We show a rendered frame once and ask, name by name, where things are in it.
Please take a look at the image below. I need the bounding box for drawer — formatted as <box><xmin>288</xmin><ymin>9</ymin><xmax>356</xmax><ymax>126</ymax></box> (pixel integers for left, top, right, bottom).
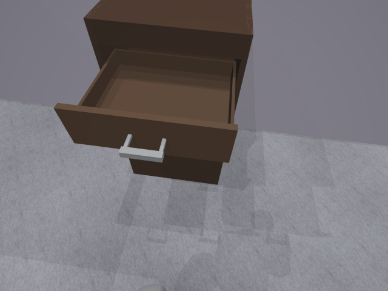
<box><xmin>54</xmin><ymin>48</ymin><xmax>238</xmax><ymax>163</ymax></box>

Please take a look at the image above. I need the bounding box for handle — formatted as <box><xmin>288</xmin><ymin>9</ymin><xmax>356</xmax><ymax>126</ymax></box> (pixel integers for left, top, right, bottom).
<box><xmin>119</xmin><ymin>134</ymin><xmax>166</xmax><ymax>162</ymax></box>

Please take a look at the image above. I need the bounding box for cabinet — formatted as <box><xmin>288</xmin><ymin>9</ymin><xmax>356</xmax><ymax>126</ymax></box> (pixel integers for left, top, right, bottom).
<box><xmin>84</xmin><ymin>0</ymin><xmax>253</xmax><ymax>185</ymax></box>

